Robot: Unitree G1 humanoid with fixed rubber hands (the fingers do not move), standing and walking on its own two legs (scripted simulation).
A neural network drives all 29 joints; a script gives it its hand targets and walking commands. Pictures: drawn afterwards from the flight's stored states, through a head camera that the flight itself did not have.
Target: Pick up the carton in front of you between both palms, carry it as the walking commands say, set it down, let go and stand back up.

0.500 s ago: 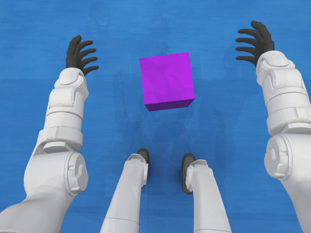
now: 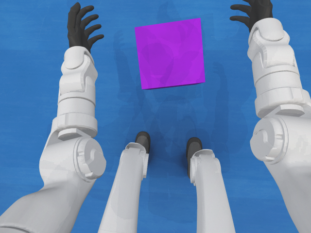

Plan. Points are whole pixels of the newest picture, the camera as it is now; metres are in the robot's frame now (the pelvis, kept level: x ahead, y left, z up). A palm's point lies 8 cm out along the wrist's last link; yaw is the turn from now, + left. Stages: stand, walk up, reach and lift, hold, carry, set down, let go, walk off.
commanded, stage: reach and lift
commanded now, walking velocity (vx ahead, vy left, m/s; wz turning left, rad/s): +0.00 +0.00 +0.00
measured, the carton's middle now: (170, 60) +0.51 +0.02 -0.49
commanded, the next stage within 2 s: none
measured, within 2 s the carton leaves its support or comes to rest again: leaves its support in 1.54 s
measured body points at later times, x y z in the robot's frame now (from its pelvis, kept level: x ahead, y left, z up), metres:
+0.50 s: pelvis -0.06 +0.00 -0.21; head +0.32 +0.00 +0.02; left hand +0.49 +0.21 -0.38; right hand +0.55 -0.16 -0.38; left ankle +0.05 +0.14 -0.58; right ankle +0.04 -0.12 -0.58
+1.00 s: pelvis -0.06 +0.00 -0.25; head +0.33 +0.00 -0.03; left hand +0.50 +0.20 -0.43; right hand +0.55 -0.14 -0.43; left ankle +0.05 +0.13 -0.58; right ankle +0.04 -0.12 -0.58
